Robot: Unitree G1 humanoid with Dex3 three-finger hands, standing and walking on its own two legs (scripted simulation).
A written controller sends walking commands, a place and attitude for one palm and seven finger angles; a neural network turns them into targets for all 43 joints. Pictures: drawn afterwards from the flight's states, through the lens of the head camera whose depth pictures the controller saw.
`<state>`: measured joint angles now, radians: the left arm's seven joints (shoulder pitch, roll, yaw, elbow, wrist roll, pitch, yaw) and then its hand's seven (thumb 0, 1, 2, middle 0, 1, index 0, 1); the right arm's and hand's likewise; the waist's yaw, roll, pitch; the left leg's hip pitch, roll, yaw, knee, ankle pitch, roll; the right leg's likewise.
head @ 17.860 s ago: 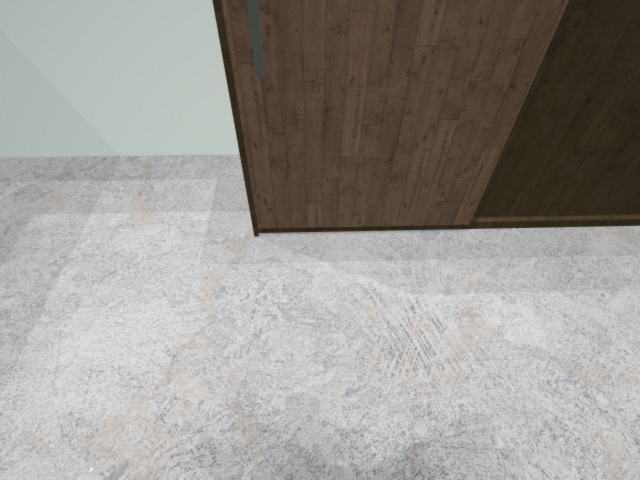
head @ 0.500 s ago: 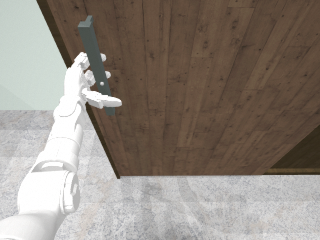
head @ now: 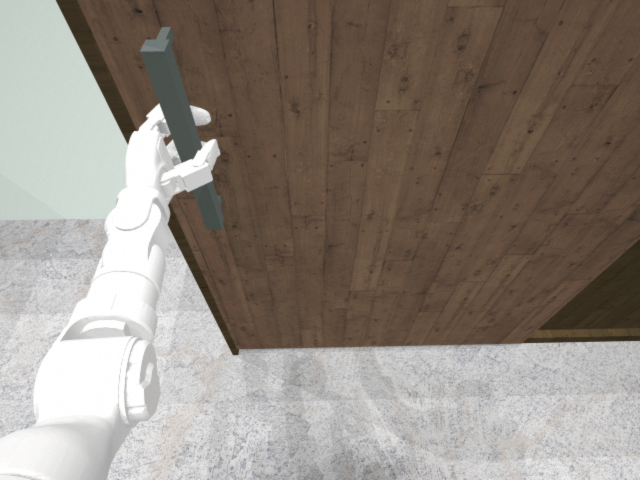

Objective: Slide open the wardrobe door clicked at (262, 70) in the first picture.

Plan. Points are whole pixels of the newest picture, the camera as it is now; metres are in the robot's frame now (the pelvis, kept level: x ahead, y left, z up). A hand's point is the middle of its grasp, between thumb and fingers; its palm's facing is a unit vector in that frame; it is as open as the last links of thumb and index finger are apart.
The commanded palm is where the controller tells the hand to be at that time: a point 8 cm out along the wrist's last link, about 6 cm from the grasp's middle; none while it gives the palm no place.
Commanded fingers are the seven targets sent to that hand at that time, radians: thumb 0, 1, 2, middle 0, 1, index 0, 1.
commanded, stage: grip the handle and tug to test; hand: left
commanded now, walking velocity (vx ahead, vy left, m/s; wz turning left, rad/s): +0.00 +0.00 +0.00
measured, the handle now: (194, 145) +0.52 +0.16 +0.12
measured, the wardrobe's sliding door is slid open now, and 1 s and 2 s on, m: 0.00 0.00 0.00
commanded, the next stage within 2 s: tug the door sideways, standing still in 0.78 s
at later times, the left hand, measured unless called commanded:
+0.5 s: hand (202, 163) +0.47 +0.14 +0.14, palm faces +0.02 -1.00 -0.01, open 5.8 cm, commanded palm +0.44 +0.19 +0.13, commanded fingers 0.00 0.90 0.90 -0.45 -1.40 -0.45 -1.40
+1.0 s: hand (202, 164) +0.47 +0.14 +0.14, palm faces +0.01 -1.00 +0.00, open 5.9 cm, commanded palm +0.45 +0.17 +0.13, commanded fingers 0.00 0.90 0.90 -0.45 -1.40 -0.45 -1.40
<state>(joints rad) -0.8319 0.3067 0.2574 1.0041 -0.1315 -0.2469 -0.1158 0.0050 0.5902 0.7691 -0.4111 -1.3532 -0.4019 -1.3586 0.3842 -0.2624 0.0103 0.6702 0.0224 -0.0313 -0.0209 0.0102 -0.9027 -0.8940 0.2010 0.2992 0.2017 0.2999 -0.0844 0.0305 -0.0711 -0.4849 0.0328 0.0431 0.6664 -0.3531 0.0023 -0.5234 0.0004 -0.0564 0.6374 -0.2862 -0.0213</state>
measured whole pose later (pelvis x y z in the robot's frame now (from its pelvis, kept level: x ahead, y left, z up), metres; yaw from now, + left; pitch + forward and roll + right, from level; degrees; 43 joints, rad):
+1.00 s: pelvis +0.03 +0.00 +0.01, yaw +0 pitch +9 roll -1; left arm -0.63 0.24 0.22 0.68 -0.15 -0.11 -0.09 0.01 0.72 0.77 -0.34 -1.40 -0.33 -1.40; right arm 0.33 -0.25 0.00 0.63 0.03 0.00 -0.02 0.01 -0.90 -0.89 0.20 0.30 0.20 0.30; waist -0.05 0.04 -0.08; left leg -0.38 0.04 0.05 0.60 -0.37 0.00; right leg -0.43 0.01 -0.05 0.58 -0.31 -0.02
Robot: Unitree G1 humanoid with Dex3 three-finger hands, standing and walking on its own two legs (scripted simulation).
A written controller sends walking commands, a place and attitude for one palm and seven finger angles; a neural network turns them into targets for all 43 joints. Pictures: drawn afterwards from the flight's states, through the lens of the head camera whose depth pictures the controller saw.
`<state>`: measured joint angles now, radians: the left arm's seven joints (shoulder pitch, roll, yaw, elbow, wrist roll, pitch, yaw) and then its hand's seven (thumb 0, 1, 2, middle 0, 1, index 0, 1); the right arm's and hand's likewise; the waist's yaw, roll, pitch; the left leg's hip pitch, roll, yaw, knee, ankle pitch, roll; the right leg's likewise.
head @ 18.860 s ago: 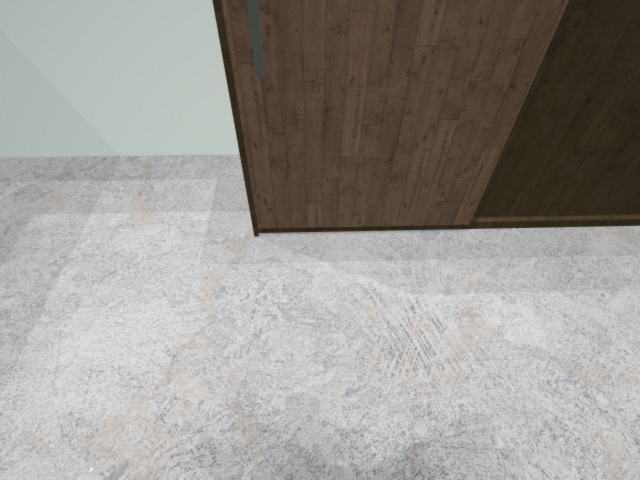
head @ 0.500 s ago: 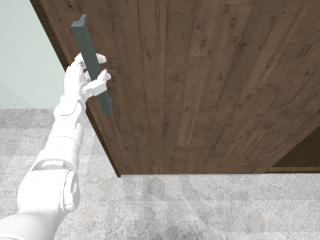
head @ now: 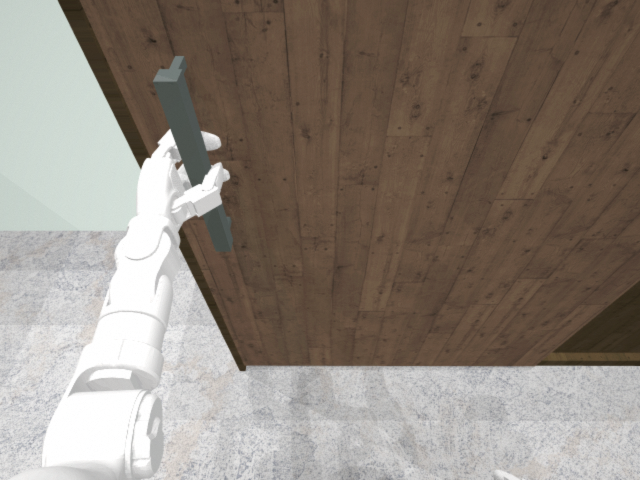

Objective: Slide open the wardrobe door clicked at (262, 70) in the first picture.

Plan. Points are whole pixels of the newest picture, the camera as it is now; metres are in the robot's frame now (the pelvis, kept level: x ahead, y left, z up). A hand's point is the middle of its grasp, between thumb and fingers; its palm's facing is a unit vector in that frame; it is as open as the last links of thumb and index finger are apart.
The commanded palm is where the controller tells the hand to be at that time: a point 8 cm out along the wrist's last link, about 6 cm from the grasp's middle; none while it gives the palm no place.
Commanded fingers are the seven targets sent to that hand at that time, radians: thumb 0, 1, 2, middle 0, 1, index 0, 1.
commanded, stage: tug the door sideways, standing still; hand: left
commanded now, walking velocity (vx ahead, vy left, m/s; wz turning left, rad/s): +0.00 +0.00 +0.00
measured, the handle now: (205, 169) +0.49 +0.16 +0.12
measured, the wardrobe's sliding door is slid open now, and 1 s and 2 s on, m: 0.00 0.00 0.09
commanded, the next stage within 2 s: step sideways, sliding the door along in 0.80 s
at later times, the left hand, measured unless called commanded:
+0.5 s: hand (217, 189) +0.44 +0.14 +0.13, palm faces +0.08 -1.00 -0.03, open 6.0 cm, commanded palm +0.41 +0.13 +0.13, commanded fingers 0.00 0.90 0.90 -0.45 -1.40 -0.45 -1.40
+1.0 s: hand (217, 190) +0.44 +0.14 +0.13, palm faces +0.06 -0.99 -0.11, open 6.1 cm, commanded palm +0.42 +0.17 +0.13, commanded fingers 0.00 0.90 0.90 -0.45 -1.40 -0.45 -1.40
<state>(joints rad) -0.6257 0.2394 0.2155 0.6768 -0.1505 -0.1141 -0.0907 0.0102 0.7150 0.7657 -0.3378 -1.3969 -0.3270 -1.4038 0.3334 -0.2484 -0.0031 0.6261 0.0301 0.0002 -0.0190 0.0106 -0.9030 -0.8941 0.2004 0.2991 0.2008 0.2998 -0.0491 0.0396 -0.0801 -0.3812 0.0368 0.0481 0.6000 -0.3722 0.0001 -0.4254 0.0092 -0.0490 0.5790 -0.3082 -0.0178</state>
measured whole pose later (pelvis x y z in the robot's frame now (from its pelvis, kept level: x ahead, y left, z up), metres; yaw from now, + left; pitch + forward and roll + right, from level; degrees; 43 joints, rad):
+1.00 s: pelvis -0.02 +0.00 -0.01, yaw +3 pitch +8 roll -1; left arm -0.84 0.22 0.07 0.91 -0.10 -0.21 0.04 -0.02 0.68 0.81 -0.35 -1.40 -0.29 -1.40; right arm 0.29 -0.24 0.01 0.72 0.03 -0.06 -0.03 0.01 -0.90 -0.89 0.20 0.30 0.20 0.30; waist -0.02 0.03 -0.03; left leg -0.44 0.01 0.00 0.67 -0.37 0.01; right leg -0.45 -0.02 -0.09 0.63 -0.32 -0.01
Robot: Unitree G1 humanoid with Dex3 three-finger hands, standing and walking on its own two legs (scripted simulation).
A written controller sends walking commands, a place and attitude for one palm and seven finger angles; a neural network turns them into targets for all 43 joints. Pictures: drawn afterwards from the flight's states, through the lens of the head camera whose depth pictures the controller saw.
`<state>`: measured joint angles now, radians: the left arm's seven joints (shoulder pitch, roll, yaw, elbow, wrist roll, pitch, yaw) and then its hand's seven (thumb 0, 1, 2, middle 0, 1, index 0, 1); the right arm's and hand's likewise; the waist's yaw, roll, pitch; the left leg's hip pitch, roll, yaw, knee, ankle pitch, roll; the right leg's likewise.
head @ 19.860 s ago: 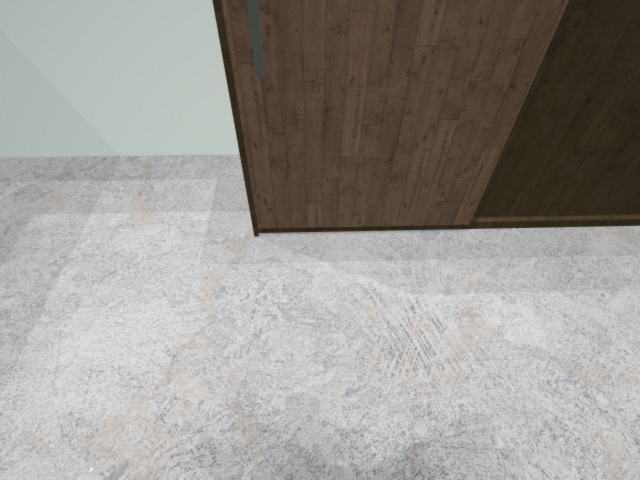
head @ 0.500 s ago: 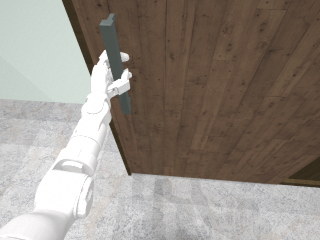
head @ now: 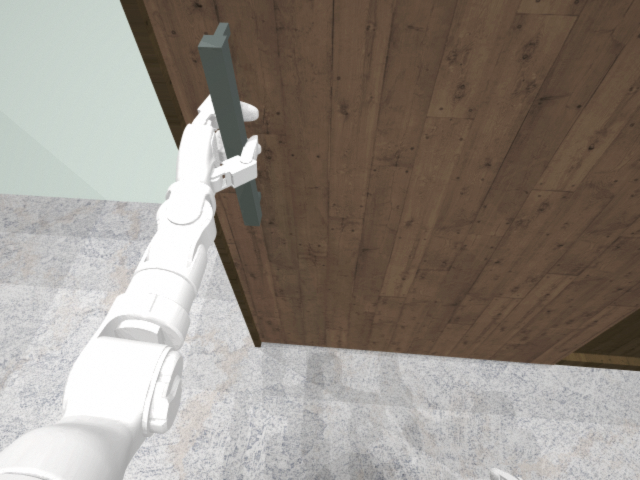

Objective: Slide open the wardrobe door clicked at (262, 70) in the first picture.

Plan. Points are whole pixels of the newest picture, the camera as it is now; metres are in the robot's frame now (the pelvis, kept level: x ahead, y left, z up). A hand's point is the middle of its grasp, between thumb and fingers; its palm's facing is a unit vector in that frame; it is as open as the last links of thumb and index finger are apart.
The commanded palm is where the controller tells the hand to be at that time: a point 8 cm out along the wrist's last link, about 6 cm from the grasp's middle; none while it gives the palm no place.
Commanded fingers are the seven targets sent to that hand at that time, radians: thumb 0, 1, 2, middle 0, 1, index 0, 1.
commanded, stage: step sideways, sliding the door along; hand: left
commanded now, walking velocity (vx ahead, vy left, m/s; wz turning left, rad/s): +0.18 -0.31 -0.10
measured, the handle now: (240, 141) +0.52 +0.13 +0.12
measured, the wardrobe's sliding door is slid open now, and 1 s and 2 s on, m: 0.00 0.09 0.44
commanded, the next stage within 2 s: none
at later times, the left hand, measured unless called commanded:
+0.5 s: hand (264, 159) +0.47 +0.09 +0.13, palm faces +0.21 -0.97 -0.10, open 6.3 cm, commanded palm +0.44 +0.07 +0.13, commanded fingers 0.00 0.90 0.90 -0.45 -1.40 -0.45 -1.40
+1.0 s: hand (324, 158) +0.47 +0.01 +0.13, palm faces +0.43 -0.89 -0.11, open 6.9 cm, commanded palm +0.43 -0.02 +0.13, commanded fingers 0.00 0.90 0.90 -0.45 -1.40 -0.45 -1.40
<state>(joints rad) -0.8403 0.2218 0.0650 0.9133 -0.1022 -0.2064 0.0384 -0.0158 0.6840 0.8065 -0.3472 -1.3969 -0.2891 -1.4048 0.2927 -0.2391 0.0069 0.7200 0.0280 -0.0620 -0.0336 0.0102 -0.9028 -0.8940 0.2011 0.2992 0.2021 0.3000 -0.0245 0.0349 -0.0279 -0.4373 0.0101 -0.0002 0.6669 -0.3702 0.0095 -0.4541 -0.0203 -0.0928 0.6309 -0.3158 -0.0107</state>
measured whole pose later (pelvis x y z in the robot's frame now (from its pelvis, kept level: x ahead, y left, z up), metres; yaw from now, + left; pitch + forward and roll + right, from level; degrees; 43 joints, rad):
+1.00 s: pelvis +0.10 -0.23 +0.01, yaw +6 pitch +1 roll +0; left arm -0.42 0.21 0.18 0.16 -0.11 -0.10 0.17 0.00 0.66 0.85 -0.43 -1.39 -0.14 -1.40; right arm 0.10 -0.26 -0.05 0.59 0.04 -0.07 -0.04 0.01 -0.90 -0.89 0.20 0.30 0.20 0.30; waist 0.09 0.06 0.25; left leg -0.24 0.13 0.12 0.58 -0.25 -0.05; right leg -0.45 0.01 -0.06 0.81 -0.36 -0.01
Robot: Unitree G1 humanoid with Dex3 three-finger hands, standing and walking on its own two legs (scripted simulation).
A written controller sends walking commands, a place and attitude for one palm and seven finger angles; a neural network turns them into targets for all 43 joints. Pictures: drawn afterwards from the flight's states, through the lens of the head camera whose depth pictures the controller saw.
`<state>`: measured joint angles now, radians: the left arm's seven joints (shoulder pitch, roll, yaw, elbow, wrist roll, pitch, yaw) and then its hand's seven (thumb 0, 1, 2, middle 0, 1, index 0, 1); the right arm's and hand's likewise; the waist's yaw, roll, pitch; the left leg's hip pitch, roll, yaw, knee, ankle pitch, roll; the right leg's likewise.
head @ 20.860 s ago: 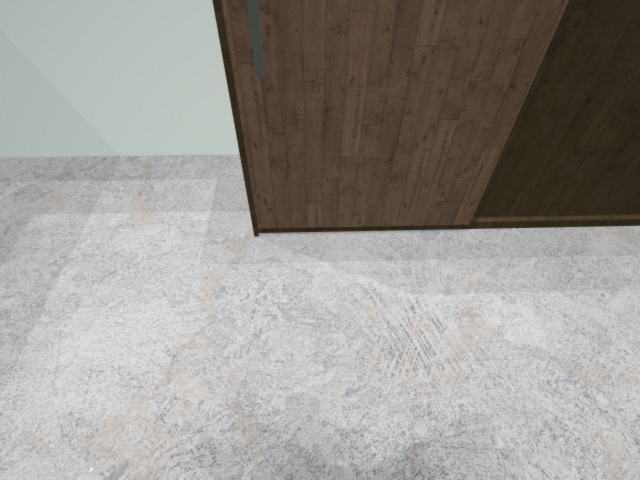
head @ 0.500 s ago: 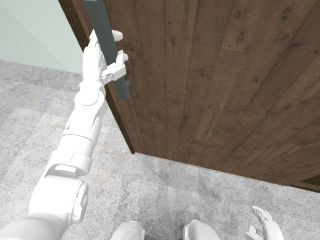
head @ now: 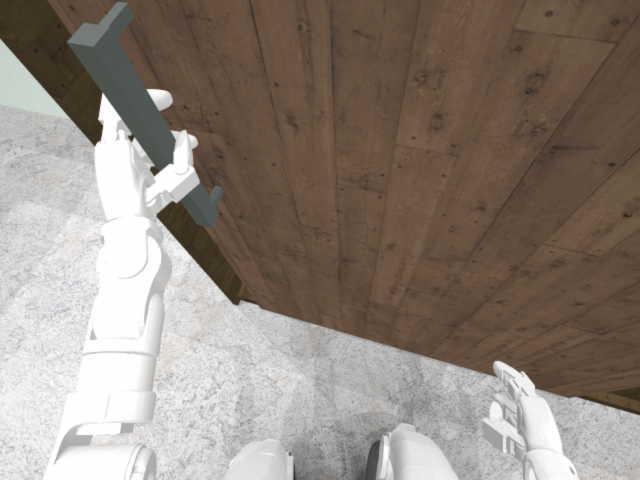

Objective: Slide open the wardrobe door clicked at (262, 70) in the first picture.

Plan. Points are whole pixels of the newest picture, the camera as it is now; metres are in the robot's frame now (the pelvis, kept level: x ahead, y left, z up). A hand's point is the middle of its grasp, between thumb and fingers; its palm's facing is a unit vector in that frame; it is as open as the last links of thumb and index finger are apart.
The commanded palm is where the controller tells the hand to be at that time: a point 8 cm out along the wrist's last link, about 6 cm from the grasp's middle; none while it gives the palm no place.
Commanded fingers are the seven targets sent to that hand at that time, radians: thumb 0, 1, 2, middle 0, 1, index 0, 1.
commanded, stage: step sideways, sliding the door along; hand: left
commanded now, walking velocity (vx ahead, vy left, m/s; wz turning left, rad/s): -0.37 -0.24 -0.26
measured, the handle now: (174, 141) +0.44 +0.23 +0.11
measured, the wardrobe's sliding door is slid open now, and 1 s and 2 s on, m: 0.09 0.44 0.45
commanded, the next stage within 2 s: stop walking and hold the door there in 1.22 s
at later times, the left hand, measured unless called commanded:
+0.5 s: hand (328, 199) +0.37 +0.05 +0.13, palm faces +0.33 -0.94 -0.07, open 6.7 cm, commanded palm +0.33 +0.02 +0.12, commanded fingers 0.00 0.90 0.90 -0.45 -1.40 -0.45 -1.40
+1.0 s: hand (530, 256) +0.33 -0.14 +0.12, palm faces +0.12 -0.98 -0.14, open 6.7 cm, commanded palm +0.30 -0.13 +0.13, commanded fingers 0.00 0.90 0.90 -0.45 -1.40 -0.45 -1.40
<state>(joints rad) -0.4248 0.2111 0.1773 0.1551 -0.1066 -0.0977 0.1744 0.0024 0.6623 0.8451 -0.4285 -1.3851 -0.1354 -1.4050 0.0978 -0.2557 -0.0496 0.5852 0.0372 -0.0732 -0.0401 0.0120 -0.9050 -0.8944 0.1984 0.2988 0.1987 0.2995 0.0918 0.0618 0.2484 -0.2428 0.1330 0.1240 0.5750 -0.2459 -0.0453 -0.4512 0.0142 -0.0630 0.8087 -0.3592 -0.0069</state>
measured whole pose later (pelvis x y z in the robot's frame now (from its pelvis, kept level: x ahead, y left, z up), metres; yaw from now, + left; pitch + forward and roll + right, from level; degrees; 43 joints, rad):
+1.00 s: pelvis -0.03 -0.25 +0.01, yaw -9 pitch +0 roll +2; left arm -0.15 0.13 0.08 -0.03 -0.04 -0.10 0.18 0.00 0.73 0.80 -0.42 -1.39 -0.14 -1.36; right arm 0.06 -0.22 0.00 0.62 0.01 -0.11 -0.03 0.01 -0.90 -0.89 0.20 0.30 0.20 0.30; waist 0.06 0.04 0.18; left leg -0.38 0.04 0.05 0.87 -0.57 -0.07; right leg -0.35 -0.02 -0.05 0.49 -0.14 -0.05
